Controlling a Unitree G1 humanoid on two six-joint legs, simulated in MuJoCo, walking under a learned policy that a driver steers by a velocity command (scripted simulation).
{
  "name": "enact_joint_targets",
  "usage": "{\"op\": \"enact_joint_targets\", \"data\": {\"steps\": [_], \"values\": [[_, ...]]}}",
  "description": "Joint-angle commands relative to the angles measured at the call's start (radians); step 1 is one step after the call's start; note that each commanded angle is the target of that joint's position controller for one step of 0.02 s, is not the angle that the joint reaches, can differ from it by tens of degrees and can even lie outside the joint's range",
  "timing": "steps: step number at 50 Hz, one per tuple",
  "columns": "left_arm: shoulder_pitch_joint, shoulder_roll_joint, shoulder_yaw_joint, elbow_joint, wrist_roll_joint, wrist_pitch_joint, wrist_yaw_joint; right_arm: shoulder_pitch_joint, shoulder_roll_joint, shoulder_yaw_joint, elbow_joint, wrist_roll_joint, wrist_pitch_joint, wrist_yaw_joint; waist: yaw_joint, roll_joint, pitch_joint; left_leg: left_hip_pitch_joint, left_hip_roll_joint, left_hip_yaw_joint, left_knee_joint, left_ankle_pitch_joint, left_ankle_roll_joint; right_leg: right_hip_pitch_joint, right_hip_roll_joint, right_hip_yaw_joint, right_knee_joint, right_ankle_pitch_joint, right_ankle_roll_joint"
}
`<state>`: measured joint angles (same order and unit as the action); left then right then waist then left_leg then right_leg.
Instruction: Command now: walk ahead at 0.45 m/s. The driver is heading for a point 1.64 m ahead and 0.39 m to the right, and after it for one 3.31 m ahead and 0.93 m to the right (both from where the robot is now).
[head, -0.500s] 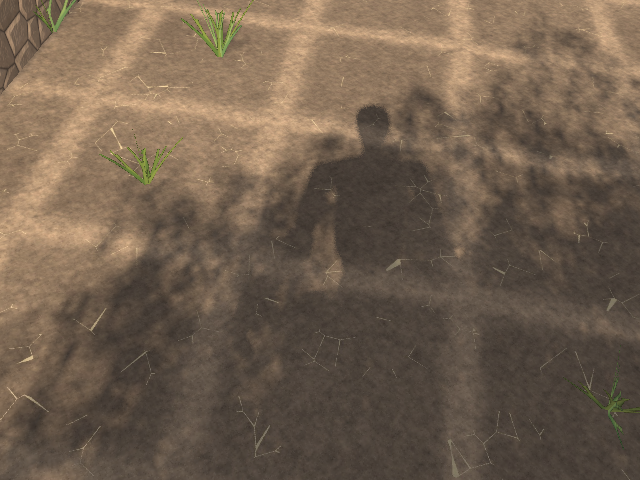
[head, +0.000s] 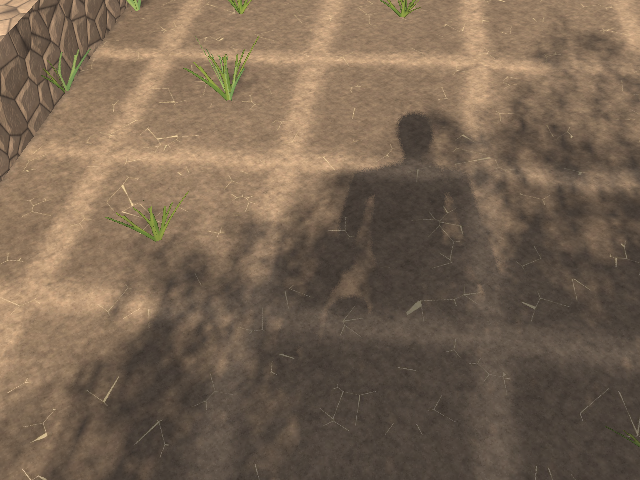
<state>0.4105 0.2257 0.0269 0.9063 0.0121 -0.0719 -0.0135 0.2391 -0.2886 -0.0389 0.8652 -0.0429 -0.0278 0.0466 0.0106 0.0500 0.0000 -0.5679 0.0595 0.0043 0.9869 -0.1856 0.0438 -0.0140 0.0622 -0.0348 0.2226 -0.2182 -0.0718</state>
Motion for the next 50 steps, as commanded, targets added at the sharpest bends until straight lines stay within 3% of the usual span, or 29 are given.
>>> {"op": "enact_joint_targets", "data": {"steps": [1, 5, 8, 10, 11, 12, 13, 14, 15, 16, 17, 18, 19, 20, 22, 25, 30, 35, 38, 40, 41, 42, 43, 44, 45, 46, 48, 50], "values": [[0.052, 0.123, 0.025, -0.009, -0.005, -0.019, 0.001, -0.138, -0.04, -0.002, -0.091, -0.001, -0.007, 0.002, 0.018, -0.123, 0.11, -0.204, 0.017, 0.04, -0.041, 0.067, -0.033, 0.029, -0.236, 0.16, -0.123, 0.268, -0.118], [0.088, 0.128, 0.022, 0.027, -0.001, -0.021, 0.008, -0.276, -0.007, 0.017, -0.135, 0.008, -0.009, 0.006, 0.045, -0.14, 0.123, -0.115, -0.009, 0.08, -0.266, 0.139, -0.031, 0.02, -0.225, 0.103, -0.107, 0.42, -0.11], [0.095, 0.145, 0.024, 0.051, 0.002, -0.02, 0.016, -0.308, -0.019, 0.017, -0.15, 0.011, -0.012, 0.0, 0.037, -0.144, 0.127, -0.035, -0.033, 0.087, -0.381, 0.131, 0.01, 0.067, -0.263, 0.099, -0.086, 0.521, -0.105], [0.065, 0.157, 0.026, 0.057, 0.004, -0.019, 0.022, -0.246, -0.037, 0.009, -0.133, 0.011, -0.016, -0.011, -0.007, -0.149, 0.091, 0.075, -0.067, 0.092, -0.421, 0.08, 0.049, 0.105, -0.279, 0.082, 0.005, 0.746, -0.086], [0.051, 0.167, 0.029, 0.06, 0.008, -0.016, 0.024, -0.157, -0.056, -0.001, -0.104, 0.012, -0.021, -0.02, -0.047, -0.154, 0.038, 0.178, -0.096, 0.094, -0.435, 0.044, 0.069, 0.121, -0.276, 0.07, 0.115, 0.884, -0.072], [0.039, 0.173, 0.03, 0.062, 0.008, -0.009, 0.024, -0.006, -0.076, -0.014, -0.051, 0.011, -0.029, -0.03, -0.11, -0.136, -0.047, 0.351, -0.125, 0.106, -0.492, 0.053, 0.094, 0.101, -0.251, 0.046, 0.292, 0.927, -0.056], [0.042, 0.164, 0.026, 0.055, 0.002, -0.008, 0.023, 0.152, -0.118, -0.031, -0.005, -0.006, -0.038, -0.043, -0.17, -0.107, -0.141, 0.601, -0.043, 0.026, -0.506, 0.033, 0.125, -0.054, -0.216, 0.025, 0.521, 0.726, -0.043], [0.119, 0.06, 0.001, 0.017, -0.023, -0.008, 0.012, 0.26, -0.222, -0.058, 0.005, -0.031, -0.04, -0.055, -0.146, 0.094, -0.291, 0.884, 0.263, -0.395, -0.54, -0.159, 0.211, -0.361, -0.096, -0.029, 0.89, 0.21, -0.005], [0.15, 0.095, 0.016, 0.034, -0.018, -0.006, 0.013, 0.235, -0.218, -0.06, 0.011, 0.002, -0.03, -0.043, -0.121, 0.154, -0.344, 0.901, 0.367, -0.75, -0.702, -0.169, 0.285, -0.529, 0.025, 0.073, 1.092, -0.299, -0.009], [0.056, 0.144, 0.032, 0.015, -0.003, -0.003, 0.016, 0.119, -0.169, -0.052, 0.003, 0.026, -0.027, -0.04, -0.079, 0.052, -0.162, 0.758, 0.313, -0.595, -0.717, -0.21, 0.252, -0.602, -0.053, 0.12, 1.119, -0.211, -0.023], [-0.005, 0.129, 0.027, 0.002, 0.0, -0.011, 0.01, 0.042, -0.099, -0.035, -0.009, 0.029, -0.034, -0.036, -0.059, 0.002, -0.051, 0.604, 0.272, -0.457, -0.753, -0.149, 0.231, -0.592, -0.093, 0.106, 1.065, -0.128, -0.026], [-0.028, 0.108, 0.025, 0.003, 0.001, -0.01, 0.006, 0.007, -0.061, -0.025, -0.005, 0.025, -0.043, -0.036, -0.028, -0.014, 0.004, 0.504, 0.219, -0.357, -0.788, -0.071, 0.197, -0.553, -0.127, 0.097, 1.002, -0.086, -0.026], [-0.022, 0.099, 0.024, 0.006, 0.018, 0.002, 0.001, 0.004, -0.04, -0.017, 0.01, 0.028, -0.05, -0.039, -0.001, 0.003, 0.028, 0.433, 0.179, -0.286, -0.808, 0.008, 0.173, -0.507, -0.147, 0.092, 0.955, -0.07, -0.016], [-0.002, 0.08, 0.02, 0.018, 0.025, 0.016, -0.006, 0.01, -0.027, -0.013, 0.022, 0.027, -0.058, -0.04, 0.016, 0.01, 0.025, 0.399, 0.158, -0.236, -0.824, 0.058, 0.164, -0.468, -0.153, 0.085, 0.934, -0.059, -0.006], [-0.02, 0.065, 0.019, 0.014, 0.027, 0.031, -0.016, 0.058, -0.036, -0.015, 0.05, 0.033, -0.075, -0.038, 0.026, 0.005, 0.028, 0.389, 0.143, -0.185, -0.848, 0.149, 0.172, -0.479, -0.159, 0.063, 0.902, -0.036, 0.011], [-0.15, 0.071, 0.02, -0.027, 0.028, 0.042, -0.022, 0.114, -0.05, -0.017, 0.081, 0.037, -0.079, -0.039, 0.01, -0.003, 0.076, 0.415, 0.123, -0.132, -0.893, 0.166, 0.17, -0.598, -0.185, 0.034, 0.809, 0.069, 0.039], [-0.344, 0.052, 0.008, -0.088, 0.016, 0.034, -0.024, 0.201, -0.041, -0.008, 0.121, 0.037, -0.074, -0.043, -0.037, -0.005, 0.1, 0.488, 0.09, -0.063, -0.883, 0.326, 0.139, -0.638, -0.164, -0.016, 0.559, 0.222, 0.059], [-0.474, 0.052, 0.0, -0.133, 0.013, 0.027, -0.019, 0.287, -0.044, -0.004, 0.165, 0.024, -0.067, -0.057, -0.076, 0.004, 0.111, 0.65, 0.129, -0.057, -0.833, 0.47, 0.146, -0.643, -0.121, -0.044, 0.402, 0.215, 0.028], [-0.446, 0.068, 0.006, -0.136, 0.012, 0.015, -0.013, 0.262, -0.061, -0.008, 0.176, 0.016, -0.062, -0.067, -0.038, 0.012, 0.095, 0.716, 0.156, -0.044, -0.74, 0.692, 0.139, -0.559, -0.083, -0.053, 0.338, 0.108, -0.018], [-0.259, 0.098, 0.025, -0.076, 0.014, 0.004, 0.002, 0.232, -0.077, -0.013, 0.177, 0.014, -0.059, -0.068, 0.043, 0.021, -0.004, 0.708, 0.138, -0.02, -0.521, 0.913, 0.114, -0.326, -0.019, -0.074, 0.282, 0.052, -0.059], [-0.083, 0.126, 0.04, -0.019, 0.026, -0.007, 0.013, 0.214, -0.073, -0.01, 0.171, 0.022, -0.057, -0.066, 0.118, -0.001, -0.094, 0.597, 0.103, 0.009, -0.319, 0.81, 0.095, -0.086, -0.045, -0.044, 0.234, 0.103, -0.092], [0.078, 0.22, 0.067, 0.011, 0.053, -0.011, 0.027, 0.231, -0.018, 0.006, 0.132, 0.045, -0.062, -0.059, 0.151, -0.117, -0.227, 0.326, 0.028, 0.056, 0.005, 0.434, 0.065, 0.211, -0.292, 0.248, 0.227, 0.014, -0.165], [0.079, 0.269, 0.08, 0.015, 0.046, -0.001, 0.017, 0.335, 0.032, 0.007, 0.14, 0.058, -0.059, -0.053, 0.092, -0.272, -0.309, 0.031, -0.158, 0.031, 0.309, -0.36, 0.042, 0.365, -0.508, 0.695, 0.116, 0.051, -0.295], [-0.008, 0.211, 0.072, 0.011, 0.005, 0.007, 0.009, 0.243, -0.055, -0.017, 0.136, 0.033, -0.054, -0.057, 0.072, -0.117, -0.193, -0.045, -0.091, -0.081, 0.354, -0.288, 0.059, 0.255, -0.446, 0.638, 0.079, -0.023, -0.261], [-0.106, 0.151, 0.056, -0.004, -0.003, 0.004, 0.005, 0.17, -0.044, -0.017, 0.109, 0.031, -0.061, -0.052, 0.038, -0.097, -0.057, -0.06, -0.049, -0.072, 0.31, -0.193, 0.061, 0.101, -0.413, 0.487, 0.039, -0.006, -0.229], [-0.153, 0.102, 0.044, -0.006, 0.002, -0.003, 0.002, 0.135, -0.023, -0.015, 0.105, 0.029, -0.062, -0.049, 0.013, -0.068, 0.003, -0.028, -0.015, -0.064, 0.252, -0.138, 0.058, -0.005, -0.363, 0.39, 0.0, 0.062, -0.196], [-0.154, 0.051, 0.028, 0.022, 0.001, -0.015, 0.008, 0.152, 0.01, -0.012, 0.113, 0.007, -0.037, -0.037, -0.036, -0.098, 0.032, 0.06, 0.015, -0.054, 0.173, -0.1, 0.036, -0.124, -0.292, 0.258, -0.042, 0.163, -0.146], [-0.098, 0.067, 0.03, 0.053, -0.001, -0.032, 0.009, 0.142, 0.029, -0.012, 0.109, 0.004, -0.021, -0.025, -0.047, -0.098, 0.028, 0.067, 0.017, -0.031, 0.137, -0.08, 0.017, -0.142, -0.276, 0.208, -0.06, 0.251, -0.15]]}}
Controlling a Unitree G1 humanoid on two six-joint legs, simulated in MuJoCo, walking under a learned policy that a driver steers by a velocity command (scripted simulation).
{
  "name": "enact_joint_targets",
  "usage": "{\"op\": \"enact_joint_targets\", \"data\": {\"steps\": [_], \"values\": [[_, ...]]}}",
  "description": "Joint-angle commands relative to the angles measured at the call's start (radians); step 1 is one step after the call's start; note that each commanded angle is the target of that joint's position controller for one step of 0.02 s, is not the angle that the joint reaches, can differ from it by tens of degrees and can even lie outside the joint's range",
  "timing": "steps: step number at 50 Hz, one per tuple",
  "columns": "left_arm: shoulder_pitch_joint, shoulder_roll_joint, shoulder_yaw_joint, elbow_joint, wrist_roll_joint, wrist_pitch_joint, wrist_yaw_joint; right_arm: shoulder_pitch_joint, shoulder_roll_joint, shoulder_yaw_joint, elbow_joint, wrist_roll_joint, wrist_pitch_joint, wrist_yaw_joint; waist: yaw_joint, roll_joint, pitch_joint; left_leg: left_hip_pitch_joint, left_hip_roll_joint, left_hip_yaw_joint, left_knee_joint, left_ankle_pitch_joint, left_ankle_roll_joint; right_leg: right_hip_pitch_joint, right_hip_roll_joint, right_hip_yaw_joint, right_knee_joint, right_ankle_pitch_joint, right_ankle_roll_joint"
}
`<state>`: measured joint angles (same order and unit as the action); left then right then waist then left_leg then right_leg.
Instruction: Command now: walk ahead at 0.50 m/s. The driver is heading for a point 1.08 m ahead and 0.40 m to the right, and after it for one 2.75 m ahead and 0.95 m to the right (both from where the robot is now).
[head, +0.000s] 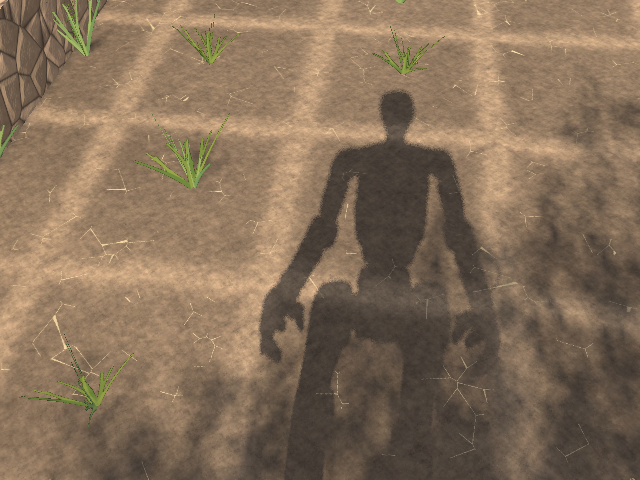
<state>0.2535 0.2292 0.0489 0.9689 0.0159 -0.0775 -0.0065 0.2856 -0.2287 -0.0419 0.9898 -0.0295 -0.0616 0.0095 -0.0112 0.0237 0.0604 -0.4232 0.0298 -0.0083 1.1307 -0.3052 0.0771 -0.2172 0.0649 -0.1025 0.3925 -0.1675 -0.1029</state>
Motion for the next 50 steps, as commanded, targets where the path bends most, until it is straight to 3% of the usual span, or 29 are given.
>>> {"op": "enact_joint_targets", "data": {"steps": [1, 3, 6, 12, 15, 17, 18, 19, 20, 21, 22, 23, 25, 28, 30, 35, 39, 42, 44, 45, 46, 47, 48, 49, 50], "values": [[0.079, 0.079, 0.011, 0.001, -0.007, -0.03, 0.002, 0.067, -0.03, -0.009, -0.026, -0.011, 0.019, 0.015, -0.028, -0.072, -0.02, -0.105, 0.055, -0.008, -0.032, 0.065, -0.025, 0.058, -0.272, 0.253, -0.244, 0.208, -0.12], [0.112, 0.093, 0.013, 0.015, -0.007, -0.032, 0.003, -0.025, -0.036, -0.009, -0.058, -0.01, 0.026, 0.018, -0.015, -0.071, 0.009, -0.175, 0.074, 0.011, -0.105, 0.137, -0.044, 0.067, -0.259, 0.223, -0.274, 0.203, -0.117], [0.159, 0.083, 0.007, 0.031, -0.007, -0.028, 0.003, -0.16, -0.034, -0.004, -0.104, -0.002, 0.024, 0.021, 0.015, -0.075, 0.034, -0.215, 0.077, 0.04, -0.272, 0.239, -0.062, 0.097, -0.23, 0.178, -0.284, 0.255, -0.1], [0.261, 0.098, 0.007, 0.064, 0.0, -0.017, 0.014, -0.339, -0.035, 0.006, -0.171, 0.006, 0.014, 0.015, 0.073, -0.087, 0.039, -0.195, 0.03, 0.059, -0.499, 0.287, -0.068, 0.224, -0.249, 0.223, -0.212, 0.373, -0.108], [0.238, 0.121, 0.016, 0.059, 0.009, -0.01, 0.023, -0.334, -0.063, -0.001, -0.191, 0.01, -0.002, 0.011, 0.048, -0.098, 0.029, -0.127, 0.011, 0.043, -0.567, 0.199, -0.046, 0.269, -0.274, 0.261, -0.139, 0.459, -0.098], [0.192, 0.138, 0.024, 0.049, 0.007, -0.008, 0.021, -0.174, -0.094, -0.017, -0.149, 0.01, -0.02, -0.001, -0.028, -0.092, -0.04, 0.106, -0.034, 0.057, -0.651, 0.148, -0.019, 0.233, -0.244, 0.248, 0.027, 0.598, -0.066], [0.178, 0.124, 0.022, 0.04, -0.001, -0.01, 0.016, -0.012, -0.132, -0.034, -0.103, -0.003, -0.034, -0.013, -0.093, -0.043, -0.137, 0.338, -0.002, 0.029, -0.694, 0.181, 0.009, 0.142, -0.186, 0.206, 0.226, 0.537, -0.045], [0.184, 0.063, 0.008, -0.007, -0.024, -0.013, 0.012, 0.143, -0.225, -0.058, -0.096, -0.032, -0.043, -0.029, -0.132, 0.078, -0.294, 0.612, 0.256, -0.251, -0.722, 0.047, 0.066, -0.08, -0.099, 0.149, 0.533, 0.214, -0.015], [0.283, 0.004, 0.002, -0.023, -0.043, -0.004, 0.017, 0.133, -0.288, -0.073, -0.103, -0.029, -0.028, -0.022, -0.075, 0.263, -0.38, 0.748, 0.45, -0.618, -0.832, 0.024, 0.157, -0.349, 0.026, 0.104, 0.773, -0.386, 0.002], [0.236, 0.095, 0.026, -0.004, -0.015, 0.011, 0.023, 0.053, -0.192, -0.056, -0.119, -0.009, -0.014, -0.018, -0.048, 0.101, -0.269, 0.629, 0.4, -0.574, -0.854, -0.075, 0.138, -0.402, -0.051, 0.168, 0.853, -0.322, -0.01], [0.175, 0.087, 0.03, -0.011, -0.008, 0.013, 0.014, -0.027, -0.116, -0.036, -0.131, -0.001, -0.016, -0.016, -0.026, 0.033, -0.135, 0.483, 0.355, -0.418, -0.881, -0.061, 0.111, -0.405, -0.089, 0.172, 0.837, -0.228, -0.008], [0.146, 0.057, 0.028, -0.018, -0.005, 0.016, 0.006, -0.067, -0.082, -0.027, -0.134, -0.002, -0.022, -0.015, -0.007, 0.029, -0.078, 0.386, 0.309, -0.302, -0.918, 0.014, 0.086, -0.379, -0.121, 0.166, 0.802, -0.17, -0.002], [0.136, 0.041, 0.032, -0.024, 0.015, 0.041, -0.011, -0.06, -0.052, -0.019, -0.114, 0.005, -0.034, -0.023, 0.025, 0.071, -0.038, 0.294, 0.252, -0.15, -0.952, 0.134, 0.053, -0.338, -0.147, 0.152, 0.769, -0.129, 0.018], [0.075, 0.021, 0.032, -0.058, 0.017, 0.066, -0.027, 0.001, -0.062, -0.023, -0.087, 0.018, -0.06, -0.023, 0.037, 0.063, -0.032, 0.295, 0.245, -0.042, -0.976, 0.272, 0.058, -0.385, -0.158, 0.134, 0.758, -0.056, 0.034], [0.006, 0.023, 0.03, -0.086, 0.018, 0.073, -0.035, 0.029, -0.07, -0.025, -0.077, 0.015, -0.065, -0.024, 0.032, 0.053, -0.017, 0.31, 0.241, 0.018, -0.988, 0.31, 0.062, -0.446, -0.169, 0.125, 0.725, 0.011, 0.043], [-0.181, 0.013, 0.011, -0.162, 0.016, 0.07, -0.056, 0.074, -0.081, -0.025, -0.059, 0.01, -0.062, -0.025, 0.004, 0.049, 0.028, 0.331, 0.212, 0.154, -0.992, 0.404, 0.055, -0.44, -0.156, 0.061, 0.444, 0.161, 0.051], [-0.286, 0.024, 0.004, -0.212, 0.022, 0.069, -0.065, 0.141, -0.114, -0.034, -0.037, 0.009, -0.05, -0.034, -0.025, 0.047, 0.044, 0.44, 0.25, 0.21, -0.961, 0.502, 0.051, -0.406, -0.135, -0.006, 0.298, 0.118, 0.013], [-0.269, 0.044, 0.012, -0.22, 0.028, 0.069, -0.06, 0.152, -0.142, -0.042, -0.029, 0.005, -0.029, -0.042, -0.005, 0.068, 0.017, 0.522, 0.26, 0.263, -0.824, 0.832, 0.036, -0.32, -0.07, -0.055, 0.244, -0.015, -0.037], [-0.13, 0.073, 0.03, -0.185, 0.028, 0.063, -0.049, 0.15, -0.174, -0.051, -0.03, 0.005, -0.008, -0.042, 0.051, 0.08, -0.069, 0.538, 0.259, 0.282, -0.578, 1.027, 0.031, -0.16, 0.006, -0.077, 0.204, -0.104, -0.082], [0.018, 0.099, 0.047, -0.139, 0.034, 0.053, -0.037, 0.138, -0.179, -0.051, -0.04, 0.01, 0.002, -0.038, 0.117, 0.045, -0.152, 0.454, 0.246, 0.3, -0.356, 0.929, 0.009, 0.038, 0.034, -0.059, 0.121, -0.067, -0.112], [0.153, 0.191, 0.078, -0.108, 0.045, 0.047, -0.021, 0.138, -0.146, -0.042, -0.073, 0.009, 0.003, -0.034, 0.167, -0.056, -0.255, 0.224, 0.216, 0.297, -0.053, 0.558, -0.026, 0.29, -0.138, 0.187, 0.075, -0.18, -0.167], [0.099, 0.297, 0.1, -0.139, 0.022, 0.057, -0.014, 0.123, -0.064, -0.032, -0.16, 0.02, -0.009, -0.012, 0.093, -0.291, -0.31, -0.227, -0.024, 0.206, 0.309, -0.24, -0.094, 0.537, -0.401, 0.766, -0.064, -0.189, -0.315], [0.129, 0.284, 0.097, -0.144, 0.007, 0.073, -0.006, -0.006, -0.144, -0.043, -0.19, 0.011, -0.023, -0.007, 0.139, -0.099, -0.277, -0.338, 0.0, 0.015, 0.333, -0.181, -0.087, 0.503, -0.405, 0.77, -0.13, -0.086, -0.309], [0.081, 0.239, 0.084, -0.132, 0.002, 0.072, 0.003, -0.045, -0.118, -0.035, -0.203, 0.024, -0.035, -0.003, 0.105, -0.062, -0.16, -0.361, 0.049, -0.004, 0.284, -0.08, -0.076, 0.4, -0.385, 0.618, -0.124, 0.01, -0.285], [0.035, 0.183, 0.071, -0.13, -0.004, 0.063, 0.005, -0.015, -0.112, -0.033, -0.183, 0.025, -0.042, -0.007, 0.053, 0.002, -0.079, -0.294, 0.086, -0.006, 0.17, -0.025, -0.074, 0.258, -0.335, 0.518, -0.136, 0.158, -0.239]]}}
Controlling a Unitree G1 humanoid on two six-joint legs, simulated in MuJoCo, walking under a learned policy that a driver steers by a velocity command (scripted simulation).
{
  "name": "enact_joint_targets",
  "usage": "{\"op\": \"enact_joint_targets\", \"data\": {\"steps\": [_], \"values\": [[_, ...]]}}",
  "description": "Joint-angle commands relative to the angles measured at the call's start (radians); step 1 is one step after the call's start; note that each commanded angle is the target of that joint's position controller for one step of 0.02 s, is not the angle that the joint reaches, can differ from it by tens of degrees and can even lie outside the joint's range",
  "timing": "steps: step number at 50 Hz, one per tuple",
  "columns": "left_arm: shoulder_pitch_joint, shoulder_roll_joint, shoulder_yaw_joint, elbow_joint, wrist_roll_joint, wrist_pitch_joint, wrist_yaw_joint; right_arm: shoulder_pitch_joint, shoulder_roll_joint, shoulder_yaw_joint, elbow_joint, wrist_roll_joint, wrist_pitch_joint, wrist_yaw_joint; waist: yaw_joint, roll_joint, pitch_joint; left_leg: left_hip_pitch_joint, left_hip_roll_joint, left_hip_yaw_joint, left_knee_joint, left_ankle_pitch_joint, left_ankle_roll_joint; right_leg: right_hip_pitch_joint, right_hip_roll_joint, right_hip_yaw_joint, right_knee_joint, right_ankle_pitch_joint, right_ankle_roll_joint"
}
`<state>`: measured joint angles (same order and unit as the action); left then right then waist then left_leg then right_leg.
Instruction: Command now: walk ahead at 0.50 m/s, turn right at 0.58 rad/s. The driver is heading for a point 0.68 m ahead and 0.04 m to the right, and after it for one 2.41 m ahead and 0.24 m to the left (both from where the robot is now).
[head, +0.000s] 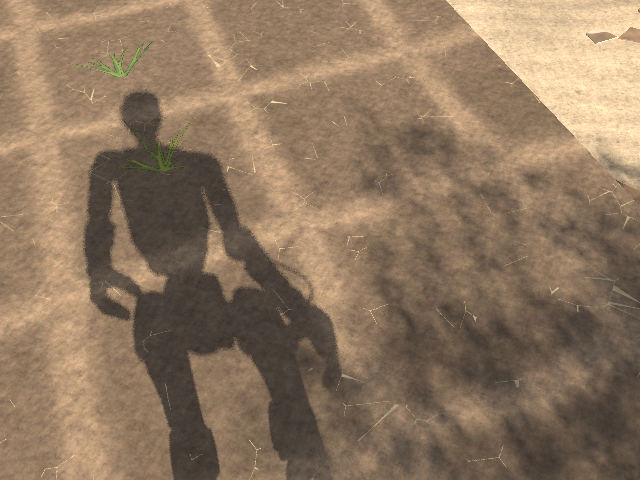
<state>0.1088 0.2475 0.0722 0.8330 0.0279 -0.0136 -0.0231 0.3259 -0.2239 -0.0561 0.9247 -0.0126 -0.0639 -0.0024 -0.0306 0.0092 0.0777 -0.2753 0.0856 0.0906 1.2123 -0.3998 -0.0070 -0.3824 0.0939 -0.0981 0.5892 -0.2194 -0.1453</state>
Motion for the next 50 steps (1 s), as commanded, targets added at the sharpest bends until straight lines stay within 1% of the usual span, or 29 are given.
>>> {"op": "enact_joint_targets", "data": {"steps": [1, 2, 3, 5, 7, 9, 14, 18, 20, 21, 22, 23, 24, 25, 26, 27, 28, 30, 31, 33, 37, 41, 42, 45, 46, 47, 48, 49, 50], "values": [[0.144, 0.139, 0.039, 0.002, -0.021, -0.011, 0.026, -0.053, -0.115, -0.02, -0.116, -0.011, -0.028, 0.002, 0.037, 0.025, -0.074, -0.378, 0.05, -0.116, 0.018, 0.077, 0.003, 0.341, -0.309, 0.442, -0.339, 0.292, -0.166], [0.117, 0.119, 0.031, -0.005, -0.025, -0.021, 0.028, -0.022, -0.109, -0.018, -0.108, -0.029, -0.008, 0.004, 0.009, 0.015, -0.083, -0.319, 0.054, -0.118, -0.018, 0.084, -0.008, 0.293, -0.272, 0.392, -0.348, 0.342, -0.153], [0.125, 0.117, 0.027, -0.006, -0.029, -0.033, 0.026, -0.014, -0.104, -0.018, -0.109, -0.037, 0.01, 0.007, 0.0, 0.005, -0.092, -0.293, 0.05, -0.115, -0.045, 0.085, -0.019, 0.271, -0.255, 0.376, -0.352, 0.381, -0.153], [0.164, 0.141, 0.031, 0.003, -0.032, -0.048, 0.022, -0.041, -0.092, -0.016, -0.126, -0.038, 0.032, 0.014, -0.002, -0.005, -0.086, -0.306, 0.042, -0.099, -0.108, 0.118, -0.037, 0.243, -0.227, 0.353, -0.368, 0.398, -0.151], [0.209, 0.158, 0.034, 0.009, -0.03, -0.051, 0.02, -0.124, -0.092, -0.014, -0.158, -0.036, 0.039, 0.016, 0.022, -0.021, -0.059, -0.36, 0.04, -0.091, -0.188, 0.192, -0.051, 0.239, -0.213, 0.36, -0.389, 0.356, -0.137], [0.26, 0.157, 0.033, 0.015, -0.029, -0.049, 0.019, -0.213, -0.1, -0.013, -0.19, -0.033, 0.041, 0.016, 0.055, -0.037, -0.037, -0.418, 0.033, -0.092, -0.277, 0.261, -0.057, 0.271, -0.208, 0.38, -0.397, 0.338, -0.118], [0.354, 0.162, 0.032, 0.026, -0.025, -0.046, 0.026, -0.364, -0.101, -0.001, -0.248, -0.027, 0.034, 0.025, 0.111, -0.06, -0.032, -0.462, -0.011, -0.1, -0.45, 0.368, -0.047, 0.383, -0.204, 0.413, -0.353, 0.402, -0.093], [0.398, 0.158, 0.025, 0.037, -0.014, -0.046, 0.039, -0.441, -0.099, 0.012, -0.289, -0.019, 0.017, 0.033, 0.134, -0.08, -0.02, -0.409, -0.048, -0.079, -0.585, 0.374, -0.01, 0.45, -0.225, 0.423, -0.309, 0.514, -0.078], [0.371, 0.166, 0.023, 0.037, -0.012, -0.051, 0.046, -0.381, -0.111, 0.01, -0.28, -0.018, 0.008, 0.032, 0.095, -0.092, -0.023, -0.268, -0.068, -0.076, -0.66, 0.345, 0.027, 0.43, -0.238, 0.418, -0.283, 0.594, -0.045], [0.347, 0.179, 0.024, 0.035, -0.012, -0.056, 0.046, -0.307, -0.129, 0.002, -0.258, -0.018, 0.004, 0.025, 0.06, -0.097, -0.047, -0.15, -0.096, -0.065, -0.682, 0.304, 0.049, 0.414, -0.232, 0.404, -0.229, 0.721, -0.024], [0.335, 0.191, 0.026, 0.037, -0.009, -0.06, 0.042, -0.19, -0.154, -0.01, -0.22, -0.016, -0.003, 0.015, 0.01, -0.085, -0.105, -0.012, -0.128, -0.049, -0.709, 0.272, 0.07, 0.412, -0.208, 0.382, -0.103, 0.833, -0.008], [0.321, 0.188, 0.023, 0.038, -0.012, -0.065, 0.035, -0.048, -0.179, -0.021, -0.184, -0.02, -0.014, 0.002, -0.064, -0.053, -0.183, 0.186, -0.088, -0.077, -0.755, 0.301, 0.098, 0.34, -0.16, 0.338, 0.086, 0.771, 0.01], [0.343, 0.116, 0.004, 0.007, -0.015, -0.071, 0.03, 0.11, -0.251, -0.035, -0.173, -0.041, -0.02, -0.014, -0.105, 0.057, -0.326, 0.413, 0.145, -0.338, -0.754, 0.16, 0.147, 0.189, -0.099, 0.288, 0.375, 0.429, 0.027], [0.503, 0.06, -0.001, 0.016, -0.047, -0.065, 0.027, 0.104, -0.33, -0.057, -0.152, -0.046, -0.009, -0.006, -0.012, 0.31, -0.386, 0.561, 0.355, -0.825, -0.899, 0.143, 0.287, -0.1, 0.078, 0.209, 0.647, -0.306, 0.066], [0.442, 0.134, 0.004, 0.035, -0.006, -0.056, 0.034, 0.021, -0.232, -0.042, -0.165, -0.015, 0.002, 0.005, 0.006, 0.116, -0.252, 0.434, 0.315, -0.84, -0.942, 0.01, 0.274, -0.189, -0.002, 0.254, 0.712, -0.247, 0.052], [0.342, 0.134, 0.005, 0.02, -0.003, -0.055, 0.026, -0.063, -0.159, -0.024, -0.178, -0.007, 0.0, 0.009, 0.015, 0.029, -0.125, 0.296, 0.268, -0.658, -0.955, 0.031, 0.253, -0.191, -0.039, 0.247, 0.682, -0.156, 0.055], [0.289, 0.118, -0.001, 0.006, -0.003, -0.055, 0.02, -0.092, -0.125, -0.014, -0.172, -0.014, -0.004, 0.012, 0.023, -0.004, -0.079, 0.218, 0.215, -0.536, -0.974, 0.145, 0.23, -0.178, -0.068, 0.235, 0.636, -0.111, 0.058], [0.275, 0.101, -0.005, 0.0, 0.009, -0.04, 0.006, -0.075, -0.109, -0.005, -0.138, -0.011, -0.016, 0.009, 0.048, 0.063, -0.066, 0.147, 0.143, -0.381, -1.003, 0.307, 0.197, -0.131, -0.101, 0.212, 0.566, -0.092, 0.073], [0.28, 0.092, -0.008, 0.002, 0.011, -0.033, 0.001, -0.049, -0.112, -0.004, -0.121, -0.006, -0.026, 0.012, 0.052, 0.081, -0.076, 0.143, 0.135, -0.351, -1.009, 0.377, 0.199, -0.118, -0.1, 0.202, 0.548, -0.088, 0.079], [0.253, 0.079, -0.013, -0.006, 0.016, -0.025, -0.006, -0.009, -0.122, -0.007, -0.095, 0.003, -0.04, 0.016, 0.057, 0.079, -0.073, 0.151, 0.129, -0.304, -1.032, 0.439, 0.214, -0.157, -0.115, 0.176, 0.513, -0.069, 0.093], [0.064, 0.059, -0.031, -0.065, 0.015, -0.025, -0.017, 0.048, -0.125, -0.007, -0.059, 0.006, -0.037, 0.016, 0.025, 0.069, -0.021, 0.165, 0.101, -0.224, -1.095, 0.447, 0.216, -0.263, -0.172, 0.108, 0.335, 0.063, 0.128], [-0.078, 0.032, -0.053, -0.104, 0.005, -0.032, -0.022, 0.105, -0.143, -0.01, -0.029, 0.007, -0.035, 0.017, -0.011, 0.072, -0.014, 0.175, 0.077, -0.154, -1.081, 0.536, 0.19, -0.187, -0.158, 0.052, 0.101, 0.175, 0.135], [-0.1, 0.031, -0.055, -0.109, 0.004, -0.035, -0.019, 0.124, -0.139, -0.007, -0.018, 0.006, -0.033, 0.015, -0.019, 0.066, -0.005, 0.179, 0.078, -0.153, -1.053, 0.621, 0.186, -0.16, -0.145, 0.043, 0.061, 0.184, 0.135], [-0.082, 0.038, -0.054, -0.1, 0.003, -0.049, -0.001, 0.144, -0.145, -0.005, 0.006, 0.002, -0.022, 0.007, -0.006, 0.076, -0.03, 0.231, 0.087, -0.169, -0.922, 0.892, 0.159, -0.072, -0.097, 0.051, -0.011, 0.172, 0.12], [-0.04, 0.051, -0.05, -0.084, 0.005, -0.056, 0.006, 0.132, -0.151, -0.006, 0.005, 0.003, -0.02, 0.003, 0.011, 0.083, -0.048, 0.247, 0.084, -0.186, -0.871, 0.927, 0.145, -0.021, -0.085, 0.063, -0.046, 0.166, 0.11], [0.038, 0.07, -0.042, -0.055, 0.009, -0.066, 0.014, 0.108, -0.159, -0.008, 0.0, 0.008, -0.017, -0.001, 0.047, 0.076, -0.079, 0.251, 0.064, -0.194, -0.786, 0.948, 0.125, 0.072, -0.068, 0.066, -0.116, 0.195, 0.096], [0.135, 0.104, -0.031, -0.025, 0.022, -0.081, 0.026, 0.091, -0.158, -0.008, -0.009, 0.022, -0.016, -0.002, 0.094, 0.042, -0.133, 0.195, 0.02, -0.174, -0.646, 0.872, 0.1, 0.236, -0.099, 0.078, -0.189, 0.33, 0.077], [0.258, 0.181, -0.013, -0.012, 0.043, -0.092, 0.04, 0.083, -0.123, 0.002, -0.055, 0.034, -0.02, -0.005, 0.127, -0.051, -0.261, 0.024, -0.031, -0.148, -0.416, 0.514, 0.072, 0.489, -0.311, 0.242, -0.114, 0.721, 0.035], [0.267, 0.248, 0.008, -0.027, 0.027, -0.074, 0.034, 0.253, -0.012, 0.024, -0.056, 0.068, -0.004, -0.017, 0.074, -0.255, -0.463, -0.199, -0.16, -0.074, -0.082, -0.259, 0.049, 0.746, -0.614, 0.487, -0.043, 1.11, -0.129]]}}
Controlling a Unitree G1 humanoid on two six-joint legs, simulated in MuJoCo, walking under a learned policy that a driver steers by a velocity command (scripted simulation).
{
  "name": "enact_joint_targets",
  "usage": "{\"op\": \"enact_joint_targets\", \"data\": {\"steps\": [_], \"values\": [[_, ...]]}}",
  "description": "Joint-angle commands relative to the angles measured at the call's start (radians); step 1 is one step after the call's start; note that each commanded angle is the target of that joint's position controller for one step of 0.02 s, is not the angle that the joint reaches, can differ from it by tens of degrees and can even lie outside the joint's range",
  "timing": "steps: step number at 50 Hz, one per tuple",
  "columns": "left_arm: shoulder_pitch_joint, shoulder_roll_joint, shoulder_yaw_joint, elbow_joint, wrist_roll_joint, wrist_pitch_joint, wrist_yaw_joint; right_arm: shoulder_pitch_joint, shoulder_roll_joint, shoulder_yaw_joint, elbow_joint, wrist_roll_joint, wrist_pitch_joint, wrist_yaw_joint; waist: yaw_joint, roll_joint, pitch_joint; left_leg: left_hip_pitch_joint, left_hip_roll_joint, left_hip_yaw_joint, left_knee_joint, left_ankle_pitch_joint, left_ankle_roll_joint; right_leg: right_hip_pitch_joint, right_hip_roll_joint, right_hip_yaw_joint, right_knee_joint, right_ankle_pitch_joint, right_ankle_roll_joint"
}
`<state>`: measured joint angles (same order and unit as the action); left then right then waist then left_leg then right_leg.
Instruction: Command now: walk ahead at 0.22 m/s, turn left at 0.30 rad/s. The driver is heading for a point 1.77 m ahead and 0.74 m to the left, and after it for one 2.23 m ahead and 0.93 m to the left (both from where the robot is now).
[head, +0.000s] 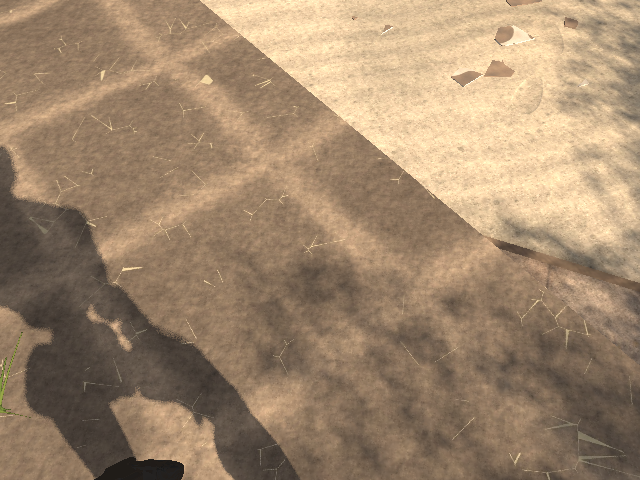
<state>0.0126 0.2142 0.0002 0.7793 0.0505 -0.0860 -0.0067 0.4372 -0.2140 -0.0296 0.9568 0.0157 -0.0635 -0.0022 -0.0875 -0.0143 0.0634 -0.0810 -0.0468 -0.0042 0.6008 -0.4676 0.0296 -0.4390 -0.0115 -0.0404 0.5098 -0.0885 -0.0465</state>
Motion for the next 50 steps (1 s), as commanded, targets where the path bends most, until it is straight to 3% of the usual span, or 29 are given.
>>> {"op": "enact_joint_targets", "data": {"steps": [1, 3, 4, 5, 9, 13, 18, 20, 21, 22, 23, 24, 25, 26, 27, 29, 32, 39, 43, 45, 46, 47, 48, 49, 50], "values": [[0.359, 0.224, 0.077, 0.01, -0.042, 0.021, 0.014, 0.105, -0.141, -0.036, -0.059, 0.006, 0.023, -0.034, 0.16, -0.091, -0.458, -0.408, -0.005, -0.035, 0.611, -0.191, 0.019, 0.693, -0.455, 0.404, -0.002, 0.898, -0.234], [0.208, 0.113, 0.043, -0.008, -0.039, 0.028, 0.025, 0.005, -0.119, -0.045, -0.079, -0.019, 0.043, -0.023, 0.095, -0.074, -0.207, -0.443, 0.061, -0.036, 0.591, -0.061, 0.002, 0.437, -0.347, 0.235, -0.119, 0.649, -0.172], [0.175, 0.094, 0.037, -0.011, -0.039, 0.03, 0.034, -0.015, -0.111, -0.048, -0.082, -0.03, 0.057, -0.013, 0.077, -0.1, -0.144, -0.427, 0.08, -0.032, 0.57, -0.012, -0.012, 0.346, -0.313, 0.175, -0.166, 0.573, -0.154], [0.169, 0.095, 0.038, -0.008, -0.041, 0.031, 0.041, -0.004, -0.1, -0.05, -0.083, -0.041, 0.074, -0.004, 0.06, -0.12, -0.122, -0.378, 0.082, -0.019, 0.569, 0.025, -0.027, 0.264, -0.29, 0.127, -0.196, 0.527, -0.146], [0.147, 0.115, 0.048, -0.013, -0.027, 0.027, 0.044, -0.021, -0.085, -0.058, -0.109, -0.042, 0.114, 0.004, 0.03, -0.095, -0.136, -0.357, 0.075, 0.005, 0.554, 0.086, -0.046, 0.176, -0.292, 0.04, -0.239, 0.367, -0.18], [0.154, 0.128, 0.056, -0.007, -0.022, 0.044, 0.046, -0.133, -0.082, -0.051, -0.167, -0.047, 0.136, 0.023, 0.055, -0.119, -0.109, -0.356, 0.102, 0.03, 0.361, 0.15, -0.043, 0.16, -0.288, -0.008, -0.271, 0.055, -0.167], [0.195, 0.183, 0.079, 0.001, -0.017, 0.072, 0.032, -0.214, -0.102, -0.048, -0.23, -0.038, 0.138, 0.036, 0.094, -0.116, -0.12, -0.276, 0.084, 0.085, 0.184, 0.072, -0.015, 0.195, -0.338, -0.02, -0.221, -0.047, -0.156], [0.192, 0.204, 0.089, 0.002, -0.022, 0.083, 0.029, -0.208, -0.102, -0.049, -0.245, -0.034, 0.13, 0.037, 0.085, -0.111, -0.12, -0.218, 0.071, 0.1, 0.07, 0.08, 0.006, 0.2, -0.344, -0.036, -0.165, -0.057, -0.124], [0.193, 0.209, 0.093, 0.005, -0.025, 0.09, 0.028, -0.179, -0.103, -0.049, -0.241, -0.034, 0.12, 0.036, 0.067, -0.083, -0.122, -0.146, 0.056, 0.103, -0.04, 0.142, 0.021, 0.173, -0.329, -0.066, -0.107, -0.076, -0.083], [0.233, 0.193, 0.095, 0.018, -0.02, 0.1, 0.024, -0.14, -0.132, -0.057, -0.228, -0.038, 0.107, 0.029, 0.058, 0.009, -0.114, -0.079, 0.074, 0.023, -0.181, 0.205, 0.039, 0.123, -0.285, -0.108, 0.006, -0.144, -0.016], [0.272, 0.121, 0.083, 0.001, -0.015, 0.111, 0.014, -0.129, -0.233, -0.075, -0.241, -0.047, 0.093, 0.015, 0.077, 0.286, -0.094, -0.021, 0.322, -0.316, -0.33, 0.361, 0.092, -0.047, -0.156, -0.206, 0.287, -0.412, 0.067], [0.181, 0.111, 0.074, -0.056, -0.02, 0.129, 0.032, -0.113, -0.343, -0.105, -0.252, -0.044, 0.094, 0.008, 0.038, 0.325, -0.023, -0.126, 0.459, -0.514, -0.354, 0.544, 0.24, -0.187, -0.009, -0.086, 0.429, -0.569, 0.097], [0.142, 0.132, 0.076, -0.06, -0.023, 0.141, 0.034, -0.086, -0.296, -0.101, -0.233, -0.04, 0.097, 0.0, 0.033, 0.192, -0.021, -0.124, 0.41, -0.424, -0.329, 0.58, 0.263, -0.18, -0.033, 0.009, 0.535, -0.507, 0.097], [0.16, 0.125, 0.078, -0.051, -0.036, 0.139, 0.031, -0.145, -0.251, -0.086, -0.24, -0.033, 0.099, -0.005, 0.073, 0.167, -0.019, -0.133, 0.339, -0.336, -0.317, 0.554, 0.237, -0.176, -0.037, 0.038, 0.549, -0.415, 0.09], [0.18, 0.13, 0.08, -0.036, -0.039, 0.128, 0.029, -0.219, -0.226, -0.079, -0.258, -0.033, 0.103, -0.006, 0.103, 0.15, -0.027, -0.122, 0.272, -0.277, -0.312, 0.525, 0.199, -0.169, -0.038, 0.054, 0.533, -0.337, 0.083], [0.214, 0.156, 0.09, -0.016, -0.015, 0.12, 0.023, -0.262, -0.189, -0.068, -0.283, -0.023, 0.099, -0.006, 0.109, 0.144, -0.097, -0.065, 0.228, -0.236, -0.279, 0.665, 0.191, -0.146, -0.016, 0.046, 0.579, -0.278, 0.08], [0.197, 0.133, 0.085, -0.033, -0.028, 0.125, 0.019, -0.211, -0.205, -0.074, -0.276, -0.018, 0.091, 0.0, 0.092, 0.097, -0.127, -0.01, 0.229, -0.264, -0.265, 0.668, 0.201, -0.149, -0.009, 0.061, 0.541, -0.276, 0.092], [0.14, 0.129, 0.072, -0.083, -0.036, 0.126, 0.032, -0.174, -0.239, -0.088, -0.281, -0.034, 0.101, 0.004, 0.049, 0.138, -0.104, -0.046, 0.225, -0.392, -0.254, 0.51, 0.223, -0.064, 0.024, 0.08, 0.311, -0.328, 0.082], [0.179, 0.137, 0.068, -0.098, -0.049, 0.112, 0.039, -0.219, -0.248, -0.093, -0.293, -0.036, 0.107, 0.016, 0.069, 0.151, -0.121, -0.103, 0.202, -0.465, -0.224, 0.576, 0.191, 0.08, 0.063, 0.078, 0.164, -0.337, 0.055], [0.262, 0.126, 0.064, -0.079, -0.049, 0.101, 0.046, -0.27, -0.233, -0.089, -0.298, -0.025, 0.11, 0.015, 0.12, 0.139, -0.132, -0.16, 0.16, -0.449, -0.182, 0.539, 0.132, 0.233, 0.067, 0.061, -0.053, -0.215, 0.036], [0.282, 0.15, 0.069, -0.076, -0.039, 0.093, 0.054, -0.269, -0.204, -0.079, -0.3, -0.017, 0.108, 0.01, 0.127, 0.092, -0.13, -0.234, 0.112, -0.418, -0.137, 0.412, 0.076, 0.326, 0.002, 0.115, -0.183, -0.159, 0.019], [0.26, 0.224, 0.078, -0.095, -0.02, 0.089, 0.06, -0.212, -0.128, -0.06, -0.303, -0.019, 0.105, 0.006, 0.086, -0.12, -0.137, -0.334, -0.003, -0.278, 0.044, 0.127, 0.017, 0.39, -0.24, 0.362, -0.297, -0.212, -0.034], [0.199, 0.296, 0.094, -0.114, -0.018, 0.095, 0.05, -0.22, -0.169, -0.071, -0.311, -0.032, 0.107, -0.003, 0.087, -0.24, -0.076, -0.428, -0.138, -0.114, 0.207, -0.112, -0.006, 0.263, -0.377, 0.543, -0.308, -0.066, -0.161], [0.203, 0.241, 0.083, -0.115, -0.02, 0.094, 0.041, -0.212, -0.211, -0.082, -0.294, -0.05, 0.109, -0.005, 0.082, -0.138, -0.065, -0.382, -0.084, -0.161, 0.364, -0.105, -0.011, 0.209, -0.37, 0.505, -0.286, 0.022, -0.208], [0.148, 0.184, 0.066, -0.119, -0.032, 0.091, 0.036, -0.193, -0.206, -0.085, -0.269, -0.043, 0.112, 0.002, 0.05, -0.089, -0.046, -0.366, -0.076, -0.17, 0.424, -0.044, -0.014, 0.187, -0.306, 0.406, -0.268, 0.052, -0.192]]}}
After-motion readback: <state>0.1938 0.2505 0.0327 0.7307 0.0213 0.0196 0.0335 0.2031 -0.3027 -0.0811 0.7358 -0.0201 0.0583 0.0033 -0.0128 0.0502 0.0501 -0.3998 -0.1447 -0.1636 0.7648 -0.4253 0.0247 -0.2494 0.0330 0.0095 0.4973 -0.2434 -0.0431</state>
